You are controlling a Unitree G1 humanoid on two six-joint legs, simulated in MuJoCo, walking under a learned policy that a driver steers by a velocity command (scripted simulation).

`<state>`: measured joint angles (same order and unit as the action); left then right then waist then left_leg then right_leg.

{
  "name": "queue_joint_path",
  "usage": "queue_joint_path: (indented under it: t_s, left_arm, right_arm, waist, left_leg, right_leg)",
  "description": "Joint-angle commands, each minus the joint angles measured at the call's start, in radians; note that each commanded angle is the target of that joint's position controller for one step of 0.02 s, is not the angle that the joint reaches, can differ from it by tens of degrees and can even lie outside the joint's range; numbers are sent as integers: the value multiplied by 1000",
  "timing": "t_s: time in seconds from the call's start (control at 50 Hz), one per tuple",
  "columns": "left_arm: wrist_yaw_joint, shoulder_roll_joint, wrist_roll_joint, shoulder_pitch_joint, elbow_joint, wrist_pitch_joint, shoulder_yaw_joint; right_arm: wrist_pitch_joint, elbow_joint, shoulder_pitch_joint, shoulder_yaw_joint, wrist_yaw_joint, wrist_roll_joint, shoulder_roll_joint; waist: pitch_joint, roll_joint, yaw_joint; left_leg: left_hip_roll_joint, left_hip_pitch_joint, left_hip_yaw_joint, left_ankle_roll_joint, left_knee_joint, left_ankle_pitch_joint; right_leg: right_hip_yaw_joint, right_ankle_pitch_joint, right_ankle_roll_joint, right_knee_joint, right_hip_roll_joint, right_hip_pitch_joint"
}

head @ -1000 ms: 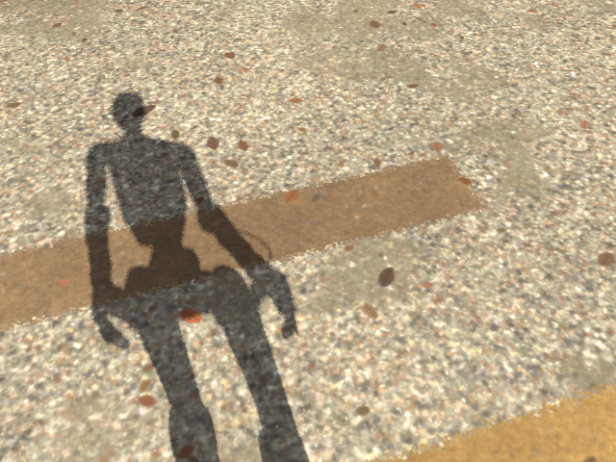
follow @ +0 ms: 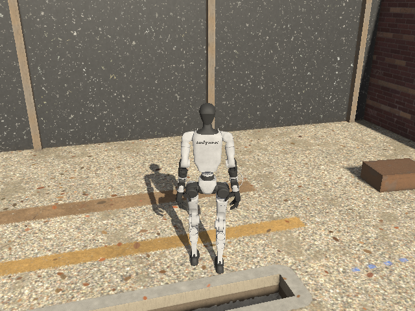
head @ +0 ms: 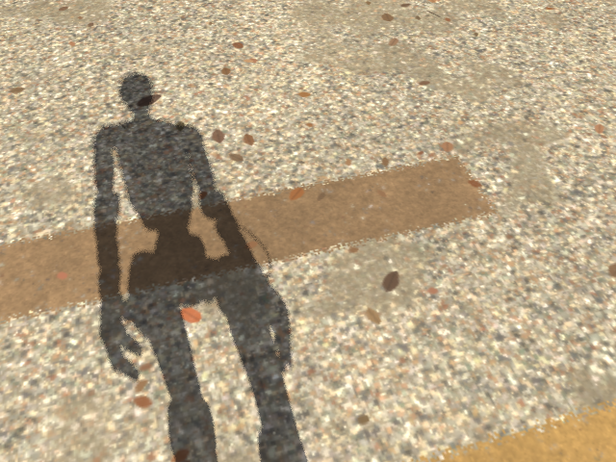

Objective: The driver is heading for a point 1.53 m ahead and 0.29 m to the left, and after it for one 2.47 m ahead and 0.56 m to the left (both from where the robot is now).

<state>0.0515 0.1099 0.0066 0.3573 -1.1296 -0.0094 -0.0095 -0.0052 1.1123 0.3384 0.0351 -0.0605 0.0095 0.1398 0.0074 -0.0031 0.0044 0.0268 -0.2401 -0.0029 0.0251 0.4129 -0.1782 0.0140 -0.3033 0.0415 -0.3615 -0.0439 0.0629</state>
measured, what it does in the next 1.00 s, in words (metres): steps on the spot: left foot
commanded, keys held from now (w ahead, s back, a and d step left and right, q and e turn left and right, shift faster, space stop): no key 0.68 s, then w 0.32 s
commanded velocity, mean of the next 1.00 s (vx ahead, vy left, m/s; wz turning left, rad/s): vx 0.07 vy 0.00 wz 0.00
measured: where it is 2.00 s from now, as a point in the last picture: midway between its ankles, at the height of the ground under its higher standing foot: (303, 422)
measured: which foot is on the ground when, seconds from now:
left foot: down 0.00-0.78, up 0.80-0.96, down 0.98-1.00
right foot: down 0.00-1.00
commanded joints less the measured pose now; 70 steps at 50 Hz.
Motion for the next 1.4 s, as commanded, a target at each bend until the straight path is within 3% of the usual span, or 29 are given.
queue_joint_path:
  t_s: [0.02,0.68,0.72,0.76,0.8,0.82,0.86,0.88,0.92,0.96,0.98,1.0,1.02,1.04,1.06,1.08,1.1,1.12,1.18,1.24,1.28,1.34,1.4]
  left_arm:
    - [2,59,0,93,3,-3,8]
    - [3,37,1,143,3,-15,0]
    - [2,34,4,161,-2,-19,2]
    - [-1,82,3,176,2,-14,24]
    - [-5,114,-3,214,2,-13,43]
    - [-7,119,-4,227,-1,-17,50]
    - [-9,121,3,254,-3,-33,59]
    - [-13,131,11,264,-3,-43,66]
    - [-15,140,10,254,2,-61,71]
    - [-22,146,2,176,34,-74,69]
    - [-30,144,3,114,54,-83,64]
    - [-40,105,-3,82,82,-92,48]
    - [-44,42,-10,119,121,-89,30]
    - [-46,74,19,87,136,-85,36]
    - [-55,63,16,55,155,-91,32]
    - [-61,56,9,39,156,-96,30]
    - [-66,76,9,27,166,-96,38]
    - [-72,90,11,36,172,-89,42]
    - [-78,90,19,8,195,-61,53]
    - [-85,93,22,-149,259,-50,53]
    - [-88,82,12,-258,300,-47,47]
    - [-83,97,7,-344,338,-43,48]
    - [-67,138,11,-276,326,-48,65]
  right_arm:
    - [3,-3,80,-10,-2,0,72]
    - [3,19,107,-12,1,-3,53]
    - [3,20,110,-13,4,-3,44]
    - [1,0,84,-24,12,2,61]
    - [8,-41,29,-29,28,16,50]
    - [17,-67,-6,-28,36,23,38]
    - [40,-113,-61,-34,47,25,44]
    - [55,-132,-66,-40,54,20,56]
    - [75,-159,-56,-50,63,2,62]
    - [84,-147,30,-66,69,-12,62]
    - [87,-93,183,-81,67,-19,65]
    - [91,-47,354,-114,56,-8,143]
    - [84,-24,482,-144,51,4,247]
    - [72,-29,385,-130,53,5,183]
    - [71,-72,255,-122,57,13,161]
    - [77,-92,180,-113,58,14,140]
    - [87,-100,152,-104,57,12,122]
    - [93,-93,150,-89,54,8,94]
    - [115,-60,210,-80,46,-4,94]
    - [122,-52,231,-76,45,-1,108]
    - [123,-53,227,-72,47,1,106]
    - [128,-39,248,-74,40,-3,125]
    - [133,-43,207,-82,28,-1,156]
  waist:
    - [-72,-4,0]
    - [-85,-12,-2]
    - [-86,-20,-5]
    - [-130,-79,-21]
    - [-217,-150,-50]
    - [-262,-150,-60]
    - [-289,-113,-73]
    - [-281,-102,-69]
    - [-266,-83,-41]
    - [-226,-74,30]
    - [-174,-49,103]
    - [-88,96,177]
    - [0,326,179]
    - [-62,188,108]
    - [-122,68,62]
    - [-144,1,35]
    - [-149,-8,15]
    - [-133,11,-1]
    - [-138,41,-13]
    - [-169,49,6]
    - [-188,69,25]
    - [-182,102,38]
    - [-118,98,-17]
  left_leg:
    - [-109,66,107,37,-42,161]
    - [-109,70,96,30,-27,181]
    - [-85,66,92,35,-32,14]
    - [-24,-24,42,48,59,-199]
    - [19,-198,-32,46,203,-296]
    - [1,-260,-54,46,245,-284]
    - [-47,-366,-51,45,313,-274]
    - [-62,-404,-43,50,329,-282]
    - [-72,-380,-44,56,274,-261]
    - [-28,-136,-86,65,138,-144]
    - [26,132,-98,77,68,-88]
    - [-80,361,100,116,-46,-166]
    - [-345,471,529,230,-217,-276]
    - [-385,345,613,236,-246,-260]
    - [-375,236,513,235,-245,-251]
    - [-344,191,436,222,-272,-204]
    - [-309,177,365,202,-290,-150]
    - [-272,182,300,180,-302,-96]
    - [-233,225,171,165,-300,135]
    - [-208,214,97,162,-311,317]
    - [-184,186,49,151,-308,412]
    - [-212,221,28,141,-302,551]
    - [-230,296,-8,119,-171,899]
  right_leg:
    - [85,185,14,74,116,124]
    - [80,248,16,71,129,107]
    - [95,55,31,109,115,111]
    - [158,-243,78,147,127,121]
    - [302,-470,151,241,230,103]
    - [351,-476,181,261,278,89]
    - [386,-333,219,263,333,17]
    - [380,-238,224,248,345,-34]
    - [330,-93,212,215,340,-65]
    - [230,78,170,147,290,43]
    - [141,272,132,26,220,176]
    - [19,331,74,-241,116,315]
    - [-106,-54,18,-645,-39,475]
    - [3,-165,44,-828,19,529]
    - [34,-80,60,-885,66,544]
    - [47,2,63,-870,95,551]
    - [36,48,64,-841,114,553]
    - [22,73,54,-821,122,547]
    - [-31,82,28,-762,117,601]
    - [-88,151,8,-623,114,647]
    - [-124,194,3,-453,94,600]
    - [-155,238,34,-293,66,509]
    - [-157,228,87,-240,15,370]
